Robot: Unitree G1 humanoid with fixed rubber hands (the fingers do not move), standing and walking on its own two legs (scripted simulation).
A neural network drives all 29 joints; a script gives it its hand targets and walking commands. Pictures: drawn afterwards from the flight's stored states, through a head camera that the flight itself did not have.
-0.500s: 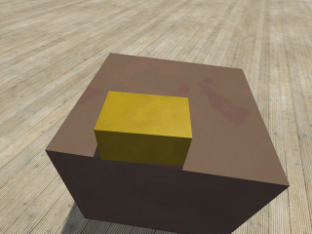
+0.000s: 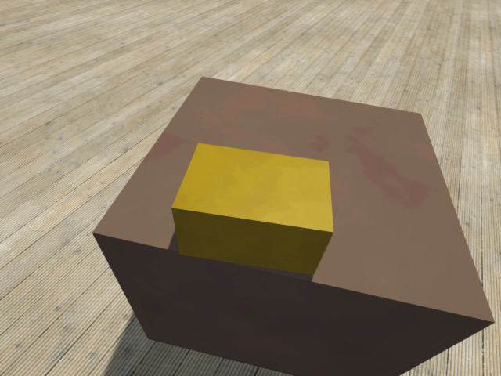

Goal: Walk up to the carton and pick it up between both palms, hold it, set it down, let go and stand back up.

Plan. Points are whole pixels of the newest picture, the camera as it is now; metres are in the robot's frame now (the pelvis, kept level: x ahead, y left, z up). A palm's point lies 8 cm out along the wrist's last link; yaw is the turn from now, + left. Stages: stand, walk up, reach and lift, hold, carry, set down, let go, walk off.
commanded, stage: walk up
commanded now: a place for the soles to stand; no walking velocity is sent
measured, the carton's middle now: (254, 207) +0.46 +0.00 +0.00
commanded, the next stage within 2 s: none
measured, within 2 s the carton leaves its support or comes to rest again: neither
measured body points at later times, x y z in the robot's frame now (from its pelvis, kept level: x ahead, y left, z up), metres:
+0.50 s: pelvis +0.02 +0.00 +0.00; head +0.03 +0.02 +0.45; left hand +0.08 +0.27 -0.13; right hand +0.12 -0.25 -0.11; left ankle +0.01 +0.12 -0.73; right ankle -0.01 -0.07 -0.73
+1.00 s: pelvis +0.01 +0.03 +0.00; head +0.03 +0.03 +0.45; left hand -0.01 +0.29 -0.13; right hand +0.15 -0.21 -0.12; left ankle +0.05 +0.15 -0.71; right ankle -0.01 -0.07 -0.73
